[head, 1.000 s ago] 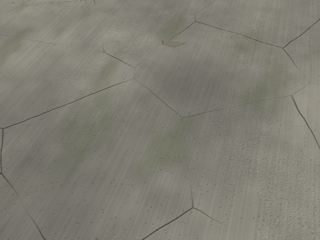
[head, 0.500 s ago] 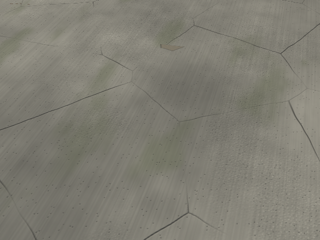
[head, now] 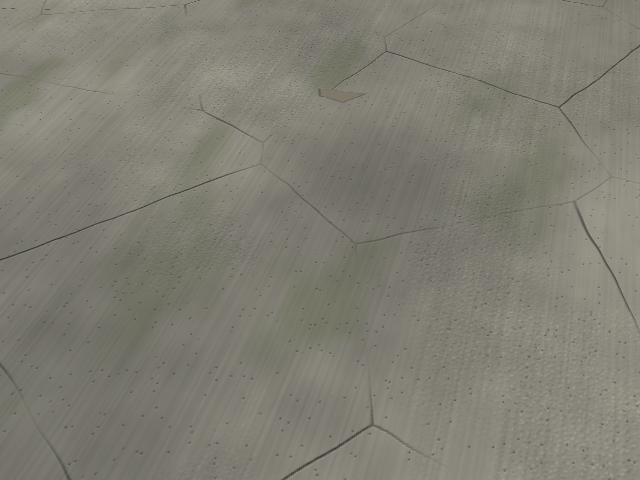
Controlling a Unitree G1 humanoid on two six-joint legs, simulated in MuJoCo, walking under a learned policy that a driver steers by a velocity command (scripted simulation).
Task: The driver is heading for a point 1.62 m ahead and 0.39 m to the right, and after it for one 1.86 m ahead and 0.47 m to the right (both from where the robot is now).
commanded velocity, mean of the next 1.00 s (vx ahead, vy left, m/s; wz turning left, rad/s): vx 0.12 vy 0.00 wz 0.00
